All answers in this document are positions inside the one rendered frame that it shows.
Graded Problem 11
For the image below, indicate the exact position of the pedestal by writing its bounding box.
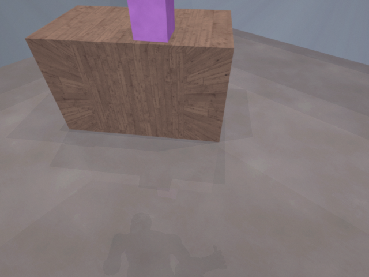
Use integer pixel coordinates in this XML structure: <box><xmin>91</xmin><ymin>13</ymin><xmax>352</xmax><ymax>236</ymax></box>
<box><xmin>25</xmin><ymin>5</ymin><xmax>234</xmax><ymax>142</ymax></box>

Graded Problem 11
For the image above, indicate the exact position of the carton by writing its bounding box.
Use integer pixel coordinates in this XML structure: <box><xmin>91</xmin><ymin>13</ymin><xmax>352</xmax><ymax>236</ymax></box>
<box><xmin>127</xmin><ymin>0</ymin><xmax>175</xmax><ymax>42</ymax></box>

